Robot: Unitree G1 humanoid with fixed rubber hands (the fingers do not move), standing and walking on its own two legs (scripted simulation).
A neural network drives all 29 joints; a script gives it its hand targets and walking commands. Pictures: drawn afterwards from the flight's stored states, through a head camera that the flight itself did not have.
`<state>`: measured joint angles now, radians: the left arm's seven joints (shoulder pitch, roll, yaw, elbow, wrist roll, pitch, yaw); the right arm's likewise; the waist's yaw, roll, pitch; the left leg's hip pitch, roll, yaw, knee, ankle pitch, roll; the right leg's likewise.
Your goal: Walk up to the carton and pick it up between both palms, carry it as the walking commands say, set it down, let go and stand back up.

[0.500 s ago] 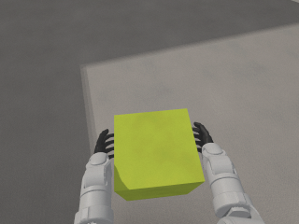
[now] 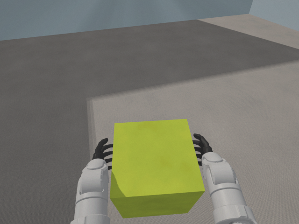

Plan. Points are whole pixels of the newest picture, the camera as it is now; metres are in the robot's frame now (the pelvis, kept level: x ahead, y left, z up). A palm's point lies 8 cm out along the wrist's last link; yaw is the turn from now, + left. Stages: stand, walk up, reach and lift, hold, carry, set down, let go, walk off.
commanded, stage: reach and lift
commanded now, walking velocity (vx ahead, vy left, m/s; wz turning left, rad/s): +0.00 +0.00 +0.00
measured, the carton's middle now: (153, 171) +0.30 +0.03 -0.03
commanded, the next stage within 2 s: hold in 1.30 s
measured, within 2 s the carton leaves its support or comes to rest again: neither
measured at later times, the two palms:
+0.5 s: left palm (105, 159) +0.29 +0.16 +0.04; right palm (214, 160) +0.30 -0.14 +0.05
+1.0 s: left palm (109, 159) +0.29 +0.16 +0.04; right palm (219, 163) +0.29 -0.14 +0.05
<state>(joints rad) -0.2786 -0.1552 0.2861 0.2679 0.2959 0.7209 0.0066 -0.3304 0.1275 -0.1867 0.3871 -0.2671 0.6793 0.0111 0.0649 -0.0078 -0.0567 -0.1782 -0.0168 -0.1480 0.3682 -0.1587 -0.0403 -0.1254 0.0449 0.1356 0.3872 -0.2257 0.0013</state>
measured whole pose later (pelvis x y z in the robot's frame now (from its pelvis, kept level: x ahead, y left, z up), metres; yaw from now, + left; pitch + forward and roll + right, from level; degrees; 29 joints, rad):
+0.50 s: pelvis -0.01 +0.01 +0.00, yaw +0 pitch -5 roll +0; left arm -0.36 -0.15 0.29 0.34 0.32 0.77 0.01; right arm -0.39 0.12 -0.24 0.42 -0.30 0.74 0.04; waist 0.00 -0.02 -0.01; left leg -0.12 -0.03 -0.14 0.35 -0.14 -0.03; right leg -0.06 0.03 0.13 0.35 -0.21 0.02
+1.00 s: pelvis +0.00 +0.01 +0.00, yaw +0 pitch -5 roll +0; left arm -0.29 -0.16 0.25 0.27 0.31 0.76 0.00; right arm -0.30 0.14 -0.22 0.31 -0.30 0.76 0.03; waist -0.02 -0.02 -0.02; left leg -0.09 -0.02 -0.14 0.32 -0.14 -0.02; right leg -0.03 0.03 0.13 0.32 -0.20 0.01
